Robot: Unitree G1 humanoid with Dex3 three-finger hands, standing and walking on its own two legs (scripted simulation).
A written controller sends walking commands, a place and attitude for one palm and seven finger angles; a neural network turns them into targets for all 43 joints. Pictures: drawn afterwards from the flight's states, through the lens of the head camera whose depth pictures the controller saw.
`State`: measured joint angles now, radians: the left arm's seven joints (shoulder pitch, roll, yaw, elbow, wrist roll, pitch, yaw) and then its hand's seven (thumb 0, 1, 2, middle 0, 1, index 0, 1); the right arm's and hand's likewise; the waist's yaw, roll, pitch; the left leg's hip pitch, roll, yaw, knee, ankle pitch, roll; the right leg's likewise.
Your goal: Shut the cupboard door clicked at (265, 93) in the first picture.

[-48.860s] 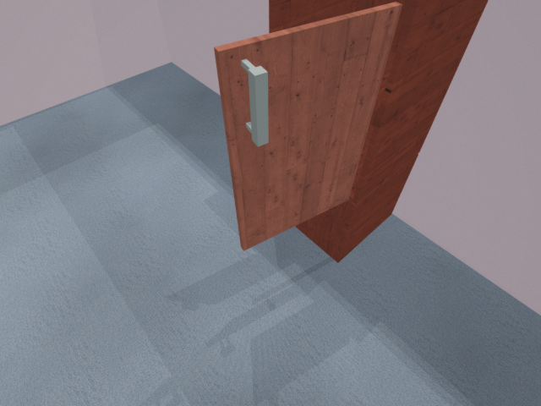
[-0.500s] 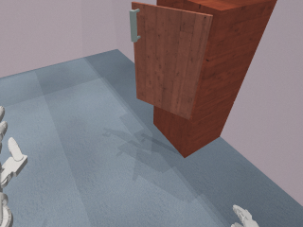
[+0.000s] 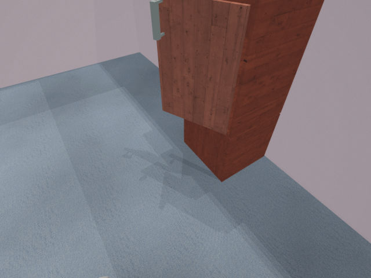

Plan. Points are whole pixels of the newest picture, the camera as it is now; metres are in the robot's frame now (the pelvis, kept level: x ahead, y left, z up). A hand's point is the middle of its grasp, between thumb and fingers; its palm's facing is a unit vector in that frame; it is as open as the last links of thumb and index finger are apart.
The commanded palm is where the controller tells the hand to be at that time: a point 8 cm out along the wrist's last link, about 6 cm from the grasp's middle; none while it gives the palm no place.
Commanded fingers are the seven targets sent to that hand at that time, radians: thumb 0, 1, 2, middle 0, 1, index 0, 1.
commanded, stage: let the arm hang, fingers relaxed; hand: left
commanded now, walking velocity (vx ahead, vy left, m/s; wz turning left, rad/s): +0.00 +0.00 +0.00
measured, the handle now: (158, 19) +1.02 +0.13 +0.18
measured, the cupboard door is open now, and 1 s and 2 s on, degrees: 25 25 25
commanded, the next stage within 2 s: look to check the result in 0.82 s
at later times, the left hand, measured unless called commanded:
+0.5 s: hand out of the picture -0.05 +0.20 -0.16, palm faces +0.03 -0.98 -0.22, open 7.4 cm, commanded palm none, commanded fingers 0.00 0.90 0.90 -0.20 -0.30 -0.20 -0.30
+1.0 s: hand out of the picture -0.01 +0.20 -0.15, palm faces +0.01 -0.98 -0.20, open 7.4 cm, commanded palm none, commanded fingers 0.00 0.90 0.90 -0.20 -0.30 -0.20 -0.30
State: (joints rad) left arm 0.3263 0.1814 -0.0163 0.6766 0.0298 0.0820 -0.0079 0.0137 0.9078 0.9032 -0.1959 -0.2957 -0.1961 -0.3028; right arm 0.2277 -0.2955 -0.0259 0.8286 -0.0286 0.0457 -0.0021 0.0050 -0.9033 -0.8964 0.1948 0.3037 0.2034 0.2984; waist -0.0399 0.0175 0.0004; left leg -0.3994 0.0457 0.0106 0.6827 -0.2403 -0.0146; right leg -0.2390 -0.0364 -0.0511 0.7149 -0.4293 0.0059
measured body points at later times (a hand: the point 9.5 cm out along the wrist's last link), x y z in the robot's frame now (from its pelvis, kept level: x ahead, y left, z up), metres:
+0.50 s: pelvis +0.00 +0.02 +0.02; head -0.02 +0.01 +0.47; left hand -0.05 +0.25 -0.14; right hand -0.01 -0.20 -0.14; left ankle +0.08 +0.14 -0.72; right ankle -0.02 -0.12 -0.72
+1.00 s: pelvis +0.01 +0.02 +0.02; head +0.02 +0.02 +0.47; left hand +0.00 +0.25 -0.13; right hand +0.01 -0.20 -0.14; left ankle +0.08 +0.14 -0.72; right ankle -0.02 -0.12 -0.72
